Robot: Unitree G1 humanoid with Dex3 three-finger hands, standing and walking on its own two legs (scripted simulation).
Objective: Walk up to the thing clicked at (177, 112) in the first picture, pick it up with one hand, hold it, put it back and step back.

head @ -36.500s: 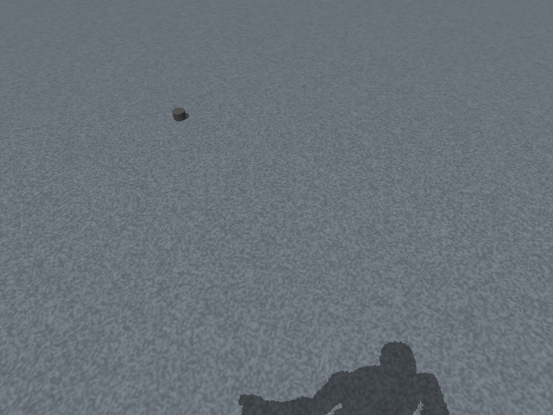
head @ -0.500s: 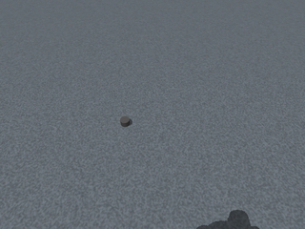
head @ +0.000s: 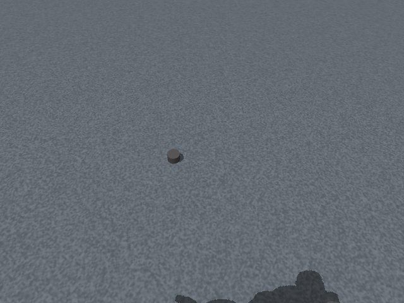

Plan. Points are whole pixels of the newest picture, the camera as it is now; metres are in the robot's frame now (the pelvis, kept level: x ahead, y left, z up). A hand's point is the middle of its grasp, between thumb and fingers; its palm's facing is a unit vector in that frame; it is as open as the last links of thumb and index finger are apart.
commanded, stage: step back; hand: left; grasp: from above
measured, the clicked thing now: (173, 156) +1.04 +0.19 -0.74
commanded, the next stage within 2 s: stand in 0.10 s
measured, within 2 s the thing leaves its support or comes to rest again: neither
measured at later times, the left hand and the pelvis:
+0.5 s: hand out of the picture +0.08 +0.25 -0.14, palm faces -0.03 -0.94 -0.34, open 7.4 cm; pelvis -0.01 +0.00 +0.01, yaw +0 degrees
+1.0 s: hand out of the picture +0.06 +0.25 -0.14, palm faces -0.03 -0.94 -0.34, open 7.4 cm; pelvis -0.01 -0.01 +0.01, yaw +0 degrees
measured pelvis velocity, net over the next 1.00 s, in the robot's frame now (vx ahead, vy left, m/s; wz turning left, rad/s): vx -0.01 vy -0.01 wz -0.01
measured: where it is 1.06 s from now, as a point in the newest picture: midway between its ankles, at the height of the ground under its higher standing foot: outside the picture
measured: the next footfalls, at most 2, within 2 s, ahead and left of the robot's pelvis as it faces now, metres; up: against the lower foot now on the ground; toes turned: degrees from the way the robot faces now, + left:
none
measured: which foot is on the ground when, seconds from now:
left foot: down 0.00-1.00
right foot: down 0.00-1.00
